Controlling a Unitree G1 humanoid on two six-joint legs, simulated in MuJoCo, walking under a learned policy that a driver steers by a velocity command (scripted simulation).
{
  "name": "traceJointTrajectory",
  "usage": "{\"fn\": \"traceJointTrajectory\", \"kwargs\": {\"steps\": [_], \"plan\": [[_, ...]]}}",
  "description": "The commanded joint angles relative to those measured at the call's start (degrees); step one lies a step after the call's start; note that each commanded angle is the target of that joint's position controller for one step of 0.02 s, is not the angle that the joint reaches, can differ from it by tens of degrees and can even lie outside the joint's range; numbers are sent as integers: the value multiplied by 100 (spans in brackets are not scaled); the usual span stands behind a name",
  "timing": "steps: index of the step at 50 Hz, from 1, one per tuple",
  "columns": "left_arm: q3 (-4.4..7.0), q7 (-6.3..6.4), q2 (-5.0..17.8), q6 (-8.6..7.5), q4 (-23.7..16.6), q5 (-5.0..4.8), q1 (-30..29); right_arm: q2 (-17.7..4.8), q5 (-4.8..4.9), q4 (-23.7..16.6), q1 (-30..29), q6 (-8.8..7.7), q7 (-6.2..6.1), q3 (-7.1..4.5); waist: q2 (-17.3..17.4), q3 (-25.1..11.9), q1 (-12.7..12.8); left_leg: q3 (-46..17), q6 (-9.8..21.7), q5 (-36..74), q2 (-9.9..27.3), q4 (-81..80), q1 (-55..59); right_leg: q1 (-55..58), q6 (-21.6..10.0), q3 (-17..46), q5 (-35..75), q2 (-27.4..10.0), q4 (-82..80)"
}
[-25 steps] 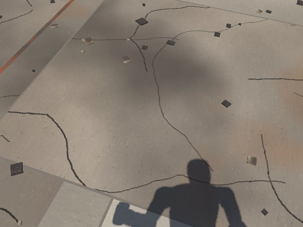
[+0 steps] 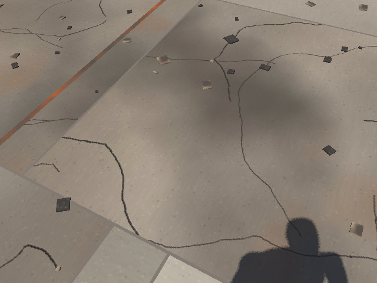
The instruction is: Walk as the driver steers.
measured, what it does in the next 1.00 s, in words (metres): walks ahead: left foot, then right foot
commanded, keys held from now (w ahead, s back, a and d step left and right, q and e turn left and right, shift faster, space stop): w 0.22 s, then no key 0.38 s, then w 0.40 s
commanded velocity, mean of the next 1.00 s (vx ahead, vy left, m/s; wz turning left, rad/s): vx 0.24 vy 0.00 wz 0.02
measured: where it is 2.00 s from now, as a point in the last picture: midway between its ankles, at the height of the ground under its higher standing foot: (233, 217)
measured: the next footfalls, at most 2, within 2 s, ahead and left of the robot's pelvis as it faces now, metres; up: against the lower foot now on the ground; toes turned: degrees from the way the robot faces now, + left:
left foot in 0.02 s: -0.01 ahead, +0.11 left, +0.00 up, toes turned -4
right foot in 0.36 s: +0.21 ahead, -0.13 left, +0.00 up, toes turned -3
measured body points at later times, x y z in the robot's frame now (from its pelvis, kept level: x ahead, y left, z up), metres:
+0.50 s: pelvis +0.12 -0.05 +0.00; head +0.15 -0.07 +0.44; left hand +0.23 +0.20 -0.12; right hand +0.10 -0.31 -0.16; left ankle +0.02 +0.08 -0.67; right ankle +0.17 -0.13 -0.74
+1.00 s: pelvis +0.23 -0.04 +0.01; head +0.23 -0.02 +0.46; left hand +0.30 +0.22 -0.14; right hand +0.20 -0.29 -0.14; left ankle +0.17 +0.04 -0.74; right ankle +0.26 -0.16 -0.68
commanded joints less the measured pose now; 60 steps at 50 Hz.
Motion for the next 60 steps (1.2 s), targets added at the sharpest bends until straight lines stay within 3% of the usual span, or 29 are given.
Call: {"fn": "traceJointTrajectory", "kwargs": {"steps": [1,2,3,4,6,11,14,17,18,19,20,21,22,23,25,27,30,32,34,38,40,41,42,43,44,46,49,54,60], "plan": [[302,-32,954,27,-138,-19,83,-498,-122,23,570,-229,-47,-59,-696,-9,-235,-48,448,-125,110,-759,967,-952,-440,1550,-2457,-974,-876],[252,-76,743,-17,-311,-56,-280,-766,-159,112,905,-293,-58,-104,-33,123,-446,-946,799,-944,727,-1009,1376,-1880,-263,1119,-2491,-635,-279],[219,-113,612,-80,-541,-71,-826,-1016,-71,269,1248,-341,-45,-181,846,447,-685,-2242,1262,-2063,1478,-1839,1167,-2497,-88,100,-1761,35,852],[259,-119,749,-138,-668,20,-1111,-1102,-100,367,1298,-401,-19,-239,1078,927,-753,-2936,1580,-2014,2138,-2322,943,-2843,-61,-274,-1419,-99,1668],[334,-173,880,-233,-551,39,-852,-842,-91,321,1007,-514,24,-203,651,936,-450,-2516,1556,-1215,1938,-2372,947,-2926,-16,-70,-1101,-418,2314],[311,-373,622,-284,-582,48,-1004,-644,-49,433,1026,-725,59,-170,628,558,-309,-1125,1234,762,1317,-2198,697,-2171,180,-412,-352,-523,1979],[275,-323,483,-254,-645,13,-1068,-709,-68,556,1133,-719,50,-167,671,580,-269,-720,1039,2638,1298,-1687,226,-1246,144,-622,-265,-371,1229],[369,-162,578,-271,-287,-1,-171,-743,-11,651,1168,-670,34,-150,385,166,119,-500,664,3817,1111,-588,-110,364,16,-711,482,-36,359],[444,-95,772,-328,-114,58,364,-641,0,667,1217,-684,36,-107,103,-182,343,-230,505,3722,832,293,-351,1160,-48,-508,641,-230,122],[544,-27,1269,-390,-22,145,1183,-359,3,478,1275,-700,28,-16,-722,-880,583,77,284,1905,459,1747,-1028,2171,-260,943,1283,-1630,-76],[676,-50,1922,-311,78,-1,1414,-166,87,533,1761,-635,-13,-9,-1799,-1293,474,432,132,-1114,-329,3235,-1683,2176,-1104,2792,2465,-2860,-780],[596,-89,1535,-287,88,-165,1082,-480,-45,617,1661,-524,-46,-99,-957,-907,206,-80,222,-1149,-2,3887,-1637,1482,-1202,2733,2356,-2720,-854],[457,-107,1081,-309,-48,-164,419,-342,-88,595,1364,-493,6,-75,-592,-380,12,-68,268,-783,184,3952,-1694,889,-1117,2048,2298,-2423,-892],[352,-111,763,-321,-113,-108,9,-167,-87,585,1198,-483,42,-30,-463,-154,-106,-21,273,-451,366,3694,-1631,550,-971,1471,2536,-2116,-1030],[246,-65,532,-368,-33,-51,-166,-151,-103,644,1183,-416,78,-25,-680,-146,-278,159,229,-49,458,3234,-1168,205,-804,653,3567,-1683,-1075],[169,-47,442,-434,128,-3,-17,-44,-66,722,1241,-353,87,3,-613,-369,-371,224,181,112,381,2655,-737,125,-787,249,4289,-1548,-942],[131,8,515,-405,291,13,69,55,-65,716,889,-260,25,63,-728,-358,-299,331,128,128,325,1518,-528,46,-838,185,3450,-1478,-932],[269,-15,861,-285,435,-8,425,-117,-128,664,633,-241,35,38,-929,-351,-72,566,193,44,223,1444,-705,47,-979,623,662,-1537,-1310],[312,-49,840,-187,505,-11,523,-214,-162,515,208,-264,113,7,-899,46,7,603,290,-41,284,1371,-995,-212,-1044,1218,-1744,-1730,-1831],[366,-73,762,-200,629,-29,539,33,-125,486,108,-441,169,31,-425,357,-114,674,474,46,291,665,-803,-327,-1037,1427,-2059,-1841,-1899],[387,-86,729,-212,617,-79,319,142,-102,697,612,-537,136,28,-297,345,-383,806,610,468,127,-342,249,-841,-856,1089,-2206,-1540,-1497],[366,-95,600,-233,569,-70,195,36,-110,825,994,-590,94,-9,-114,310,-526,517,688,237,240,-717,977,-1386,-703,834,-2302,-1285,-992],[287,-123,289,-284,366,-62,-157,-297,-159,934,1538,-657,29,-77,637,265,-738,-793,875,-733,1194,-1521,1630,-2197,-442,203,-2037,-804,252],[208,-171,-5,-338,186,-70,-281,-779,-32,965,1834,-671,3,-205,1459,372,-769,-2692,1343,-2063,2345,-2426,1891,-3234,-186,-743,-1710,-29,1657],[342,-165,532,-334,175,104,-485,-709,-68,1009,1657,-647,6,-228,727,817,-660,-2672,1578,-1873,2509,-2392,1306,-3385,-196,-325,-1482,-363,2373],[374,-259,492,-362,364,43,-220,-369,-23,810,1084,-715,54,-157,339,709,-228,-1839,1294,-934,1969,-2428,1101,-3125,-108,-81,-750,-566,2693],[397,-327,398,-327,428,94,-301,-234,-11,824,1135,-851,46,-122,224,427,-104,-847,1120,888,1537,-2371,1104,-2871,105,-287,-21,-635,2898],[338,-327,196,-259,43,48,-1299,-214,-51,968,1541,-886,56,-94,327,588,-273,-225,1156,2349,1350,-2263,837,-2861,298,-572,537,-670,2161],[326,-285,277,-269,-234,18,-1755,-430,-79,1032,1688,-890,17,-144,487,620,-295,19,1050,3567,1567,-1886,1062,-1983,-74,-769,512,-488,925]]}}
